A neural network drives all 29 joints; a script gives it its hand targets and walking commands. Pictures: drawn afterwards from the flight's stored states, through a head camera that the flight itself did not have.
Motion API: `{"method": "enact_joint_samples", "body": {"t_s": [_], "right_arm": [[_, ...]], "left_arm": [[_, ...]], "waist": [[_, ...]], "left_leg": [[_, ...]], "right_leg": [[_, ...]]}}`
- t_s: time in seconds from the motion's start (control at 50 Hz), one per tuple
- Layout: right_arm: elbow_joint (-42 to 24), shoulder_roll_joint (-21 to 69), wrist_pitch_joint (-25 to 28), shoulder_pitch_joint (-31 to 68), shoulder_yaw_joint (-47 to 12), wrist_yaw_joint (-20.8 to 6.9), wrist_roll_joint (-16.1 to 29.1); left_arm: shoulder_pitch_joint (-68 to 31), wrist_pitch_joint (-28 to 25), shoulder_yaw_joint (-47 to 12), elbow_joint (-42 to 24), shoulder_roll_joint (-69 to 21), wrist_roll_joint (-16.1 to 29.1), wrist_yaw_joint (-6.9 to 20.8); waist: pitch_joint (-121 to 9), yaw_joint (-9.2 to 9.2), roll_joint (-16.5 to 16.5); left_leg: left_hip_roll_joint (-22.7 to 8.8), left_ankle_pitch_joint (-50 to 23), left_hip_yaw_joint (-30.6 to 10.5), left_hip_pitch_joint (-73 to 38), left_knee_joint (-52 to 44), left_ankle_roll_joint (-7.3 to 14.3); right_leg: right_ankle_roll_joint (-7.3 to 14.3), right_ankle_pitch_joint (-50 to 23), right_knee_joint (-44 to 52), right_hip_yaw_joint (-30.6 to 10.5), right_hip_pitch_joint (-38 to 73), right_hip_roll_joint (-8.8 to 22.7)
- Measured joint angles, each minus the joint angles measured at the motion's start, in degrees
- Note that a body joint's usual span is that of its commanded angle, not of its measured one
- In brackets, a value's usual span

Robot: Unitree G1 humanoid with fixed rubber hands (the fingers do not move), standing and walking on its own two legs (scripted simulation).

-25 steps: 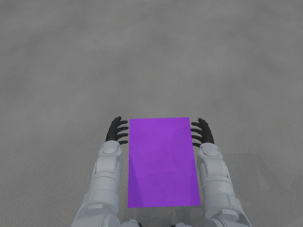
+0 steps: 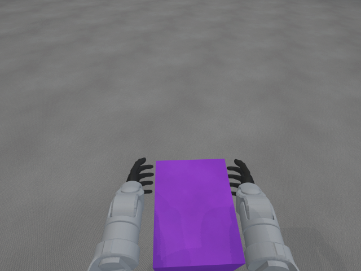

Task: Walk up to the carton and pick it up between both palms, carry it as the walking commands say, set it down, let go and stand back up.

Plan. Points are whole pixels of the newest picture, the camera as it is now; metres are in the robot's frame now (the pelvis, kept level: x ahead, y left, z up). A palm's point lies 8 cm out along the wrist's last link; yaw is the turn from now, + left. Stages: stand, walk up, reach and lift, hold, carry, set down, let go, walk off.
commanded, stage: reach and lift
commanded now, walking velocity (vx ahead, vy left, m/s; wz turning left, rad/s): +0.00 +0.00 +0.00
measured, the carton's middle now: (191, 218) +0.28 -0.01 -0.06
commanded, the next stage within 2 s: hold in 1.00 s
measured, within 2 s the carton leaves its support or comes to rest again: neither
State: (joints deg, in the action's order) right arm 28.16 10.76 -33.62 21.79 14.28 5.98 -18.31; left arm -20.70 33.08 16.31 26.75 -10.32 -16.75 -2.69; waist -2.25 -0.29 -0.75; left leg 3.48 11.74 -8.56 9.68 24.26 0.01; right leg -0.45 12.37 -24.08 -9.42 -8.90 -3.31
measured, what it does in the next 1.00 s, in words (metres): stands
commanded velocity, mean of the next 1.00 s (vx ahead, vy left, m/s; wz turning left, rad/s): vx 0.00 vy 0.00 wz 0.00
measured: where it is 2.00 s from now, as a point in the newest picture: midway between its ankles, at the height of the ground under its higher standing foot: outside the picture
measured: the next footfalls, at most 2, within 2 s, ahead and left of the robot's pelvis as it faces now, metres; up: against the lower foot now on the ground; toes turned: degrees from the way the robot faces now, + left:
none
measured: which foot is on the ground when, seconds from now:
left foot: down 0.00-1.00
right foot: down 0.00-1.00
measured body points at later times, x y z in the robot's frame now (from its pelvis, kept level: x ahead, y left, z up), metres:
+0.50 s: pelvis -0.01 +0.00 +0.00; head -0.06 +0.01 +0.45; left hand +0.32 +0.14 +0.05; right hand +0.32 -0.13 +0.05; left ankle +0.02 +0.12 -0.74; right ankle +0.01 -0.13 -0.74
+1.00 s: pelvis +0.00 +0.00 +0.00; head -0.06 +0.00 +0.45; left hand +0.31 +0.14 +0.05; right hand +0.31 -0.13 +0.05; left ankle +0.02 +0.12 -0.74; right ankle +0.01 -0.13 -0.74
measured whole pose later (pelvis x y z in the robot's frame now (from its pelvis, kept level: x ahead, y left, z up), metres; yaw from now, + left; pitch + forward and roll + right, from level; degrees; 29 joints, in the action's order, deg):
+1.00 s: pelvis +0.00 +0.00 +0.00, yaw +0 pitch -8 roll +0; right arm 22.0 10.8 -44.1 21.8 11.8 3.7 -19.1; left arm -19.9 43.5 14.4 19.0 -10.1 -17.6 -0.9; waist 0.8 0.0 -0.7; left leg 2.7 11.2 -8.0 2.2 22.0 -0.2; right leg 0.0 11.8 -21.6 -8.0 -1.2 -3.1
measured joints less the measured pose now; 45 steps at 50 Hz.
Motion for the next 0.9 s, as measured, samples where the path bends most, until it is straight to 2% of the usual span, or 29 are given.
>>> {"method": "enact_joint_samples", "body": {"t_s": [0.3, 0.4, 0.54, 0.9], "right_arm": [[-0.94, 1.49, -7.8, 3.87, 1.43, -1.12, -2.82], [-1.07, 1.69, -8.41, 4.35, 2.24, -1.47, -3.69], [-3.19, 1.19, -8.81, 3.04, 0.86, -1.42, -2.94], [-5.6, 0.18, -10.24, 0.41, -2.1, -2.33, -1.11]], "left_arm": [[-2.94, 7.77, 1.55, -1.8, 0.03, -1.92, -0.02], [-4.13, 8.41, 2.21, -1.32, -0.33, -2.76, 0.08], [-2.39, 8.53, 0.93, -3.86, -0.93, -2.21, -0.15], [0.58, 10.25, -1.48, -7.2, 0.16, -1.06, 1.56]], "waist": [[1.83, 0.04, -0.11], [2.51, 0.02, 0.17], [2.55, 0.15, -0.03], [2.67, 0.32, 0.03]], "left_leg": [[-0.01, 0.32, 0.7, -5.0, 0.23, 0.3], [-0.09, 0.41, 0.95, -5.21, 0.32, 0.37], [-0.23, -0.07, 1.03, -5.83, -1.06, 0.28], [-0.78, -0.37, 0.68, -7.35, -2.34, -0.15]], "right_leg": [[-0.16, 0.12, 0.17, 0.07, 5.13, 0.25], [-0.21, 0.09, 0.22, 0.08, 5.38, 0.26], [-0.11, -0.23, 1.26, 0.24, 5.83, 0.4], [0.44, -0.51, 2.52, 1.15, 7.46, 0.21]]}}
